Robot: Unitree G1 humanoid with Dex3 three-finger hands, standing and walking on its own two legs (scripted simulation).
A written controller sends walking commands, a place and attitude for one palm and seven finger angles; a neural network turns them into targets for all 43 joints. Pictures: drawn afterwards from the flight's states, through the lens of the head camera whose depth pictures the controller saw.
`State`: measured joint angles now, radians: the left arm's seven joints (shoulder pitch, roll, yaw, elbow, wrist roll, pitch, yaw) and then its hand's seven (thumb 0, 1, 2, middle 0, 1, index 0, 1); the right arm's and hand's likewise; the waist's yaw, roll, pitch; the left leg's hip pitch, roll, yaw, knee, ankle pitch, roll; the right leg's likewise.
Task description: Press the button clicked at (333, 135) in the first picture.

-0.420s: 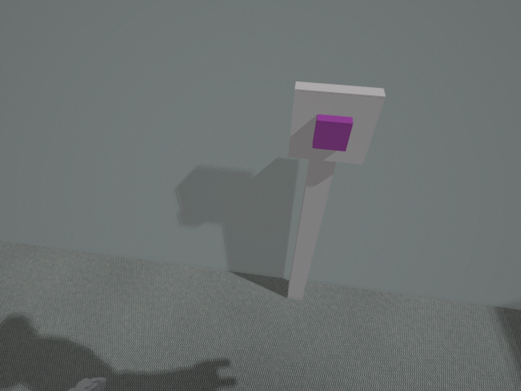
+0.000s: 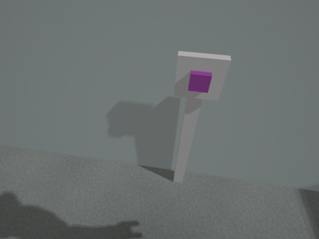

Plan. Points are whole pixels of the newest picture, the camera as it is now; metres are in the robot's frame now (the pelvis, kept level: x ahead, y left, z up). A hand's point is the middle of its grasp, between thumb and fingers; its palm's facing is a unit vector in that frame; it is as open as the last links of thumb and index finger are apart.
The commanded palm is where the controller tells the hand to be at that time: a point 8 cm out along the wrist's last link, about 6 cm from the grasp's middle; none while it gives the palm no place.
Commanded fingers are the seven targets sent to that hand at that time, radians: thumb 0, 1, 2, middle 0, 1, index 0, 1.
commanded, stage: stand and wait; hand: left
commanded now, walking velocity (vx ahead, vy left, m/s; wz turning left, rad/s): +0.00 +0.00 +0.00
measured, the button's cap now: (199, 81) +0.59 -0.10 +0.09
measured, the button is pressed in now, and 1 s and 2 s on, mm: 0 0 0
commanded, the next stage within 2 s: look at it before walking up in 0.40 s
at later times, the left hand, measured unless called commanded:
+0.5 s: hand out of the picture +0.06 +0.23 -0.15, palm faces -0.03 -0.94 -0.33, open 7.4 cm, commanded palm none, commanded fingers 0.00 0.90 0.90 -0.20 -0.30 -0.20 -0.30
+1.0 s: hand out of the picture +0.06 +0.23 -0.16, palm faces -0.03 -0.95 -0.32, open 7.4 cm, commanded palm none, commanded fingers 0.00 0.90 0.90 -0.20 -0.30 -0.20 -0.30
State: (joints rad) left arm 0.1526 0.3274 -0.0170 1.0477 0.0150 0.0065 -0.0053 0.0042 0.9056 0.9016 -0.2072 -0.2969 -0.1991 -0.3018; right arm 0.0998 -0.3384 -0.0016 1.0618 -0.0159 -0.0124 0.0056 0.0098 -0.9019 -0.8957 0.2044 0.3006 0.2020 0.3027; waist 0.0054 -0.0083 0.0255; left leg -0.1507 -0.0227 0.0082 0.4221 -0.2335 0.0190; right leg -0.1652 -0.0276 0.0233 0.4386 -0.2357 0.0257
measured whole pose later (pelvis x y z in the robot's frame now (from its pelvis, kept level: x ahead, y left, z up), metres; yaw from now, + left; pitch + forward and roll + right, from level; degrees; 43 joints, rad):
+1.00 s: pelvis +0.00 -0.01 +0.00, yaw +0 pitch -2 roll +0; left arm 0.15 0.33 -0.01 1.10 0.01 0.00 -0.01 0.00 0.91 0.90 -0.21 -0.30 -0.20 -0.30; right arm 0.12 -0.33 0.00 1.13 -0.01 -0.02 0.00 0.01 -0.90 -0.90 0.20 0.30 0.20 0.30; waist 0.00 0.00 0.03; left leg -0.14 0.00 0.00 0.36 -0.19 0.00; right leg -0.15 -0.01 0.02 0.38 -0.19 0.01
